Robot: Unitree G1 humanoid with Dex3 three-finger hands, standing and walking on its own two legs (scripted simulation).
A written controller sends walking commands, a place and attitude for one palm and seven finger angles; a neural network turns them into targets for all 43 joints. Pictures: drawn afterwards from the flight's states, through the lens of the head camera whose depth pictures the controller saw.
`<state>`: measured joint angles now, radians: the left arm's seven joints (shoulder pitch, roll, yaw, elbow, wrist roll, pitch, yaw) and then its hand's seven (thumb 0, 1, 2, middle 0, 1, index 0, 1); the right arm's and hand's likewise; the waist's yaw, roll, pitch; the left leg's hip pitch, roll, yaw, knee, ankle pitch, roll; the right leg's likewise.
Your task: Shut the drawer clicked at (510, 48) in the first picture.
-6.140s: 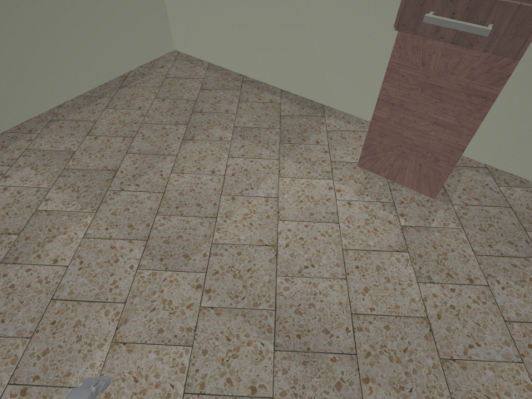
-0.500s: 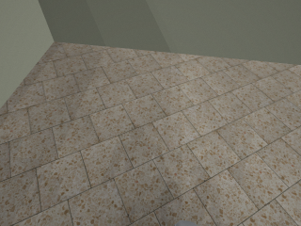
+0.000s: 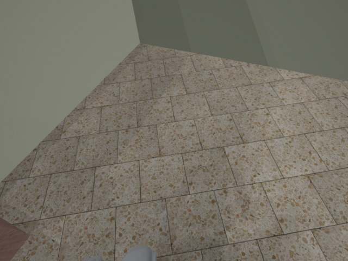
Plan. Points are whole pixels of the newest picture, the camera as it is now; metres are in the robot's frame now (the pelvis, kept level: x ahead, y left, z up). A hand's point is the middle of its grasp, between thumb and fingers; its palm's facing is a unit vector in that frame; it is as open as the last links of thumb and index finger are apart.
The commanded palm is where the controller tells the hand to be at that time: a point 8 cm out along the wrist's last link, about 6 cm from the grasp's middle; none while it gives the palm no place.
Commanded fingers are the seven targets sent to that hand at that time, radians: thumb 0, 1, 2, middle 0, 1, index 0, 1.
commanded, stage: turn to face it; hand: left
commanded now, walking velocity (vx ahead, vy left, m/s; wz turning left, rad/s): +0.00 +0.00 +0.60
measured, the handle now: out of the picture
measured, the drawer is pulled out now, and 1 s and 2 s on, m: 0.19 0.19 0.19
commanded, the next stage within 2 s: take the last steps up to it in 1.94 s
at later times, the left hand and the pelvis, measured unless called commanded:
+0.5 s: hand out of the picture +0.00 +0.30 -0.17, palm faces +0.33 -0.92 -0.22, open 7.4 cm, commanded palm none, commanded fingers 0.00 0.90 0.90 -0.20 -0.30 -0.20 -0.30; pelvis -0.02 +0.07 +0.00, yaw +17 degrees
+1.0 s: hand out of the picture +0.00 +0.25 -0.13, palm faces +0.52 -0.80 -0.30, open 7.4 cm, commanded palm none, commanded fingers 0.00 0.90 0.90 -0.20 -0.30 -0.20 -0.30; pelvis -0.01 +0.01 +0.00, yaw +35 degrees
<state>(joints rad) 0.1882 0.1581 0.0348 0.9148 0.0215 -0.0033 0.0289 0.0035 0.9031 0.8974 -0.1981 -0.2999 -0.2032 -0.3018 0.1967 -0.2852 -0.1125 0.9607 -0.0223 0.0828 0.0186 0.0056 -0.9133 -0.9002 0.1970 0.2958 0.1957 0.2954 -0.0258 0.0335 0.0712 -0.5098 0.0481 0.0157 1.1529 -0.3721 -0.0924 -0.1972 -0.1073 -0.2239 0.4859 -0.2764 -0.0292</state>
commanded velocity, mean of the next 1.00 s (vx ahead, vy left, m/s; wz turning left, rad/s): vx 0.00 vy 0.00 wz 0.60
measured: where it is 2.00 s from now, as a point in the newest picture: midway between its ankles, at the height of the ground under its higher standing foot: outside the picture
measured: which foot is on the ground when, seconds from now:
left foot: up 0.00-0.22, down 0.24-0.86, up 0.88-1.00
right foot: down 0.00-0.24, up 0.26-0.84, down 0.86-1.00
